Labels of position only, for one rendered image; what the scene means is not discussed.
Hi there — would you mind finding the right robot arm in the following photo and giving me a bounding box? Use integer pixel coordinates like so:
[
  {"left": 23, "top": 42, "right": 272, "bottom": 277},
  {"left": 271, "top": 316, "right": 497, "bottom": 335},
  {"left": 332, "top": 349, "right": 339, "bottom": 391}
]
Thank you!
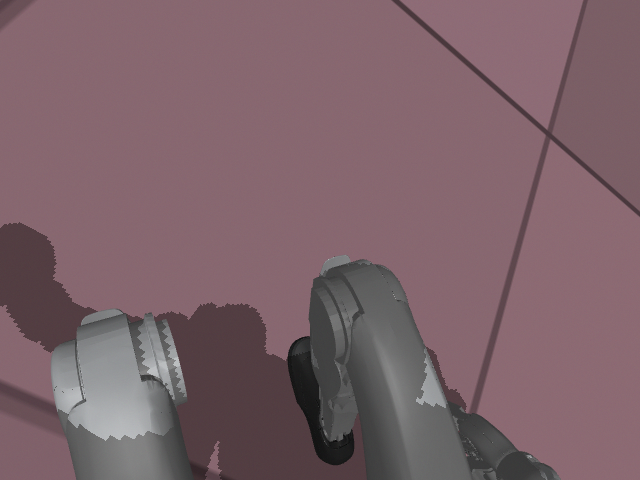
[{"left": 496, "top": 451, "right": 561, "bottom": 480}]

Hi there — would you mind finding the right robot foot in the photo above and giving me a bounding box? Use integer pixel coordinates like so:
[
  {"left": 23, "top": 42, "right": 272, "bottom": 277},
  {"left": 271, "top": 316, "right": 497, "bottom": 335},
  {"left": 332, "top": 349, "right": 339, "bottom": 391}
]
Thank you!
[{"left": 288, "top": 336, "right": 354, "bottom": 465}]

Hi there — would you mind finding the right robot hand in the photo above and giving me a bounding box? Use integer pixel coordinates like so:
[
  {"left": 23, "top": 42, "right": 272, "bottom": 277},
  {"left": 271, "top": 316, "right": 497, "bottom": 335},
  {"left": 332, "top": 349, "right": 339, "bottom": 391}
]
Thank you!
[{"left": 447, "top": 401, "right": 518, "bottom": 480}]

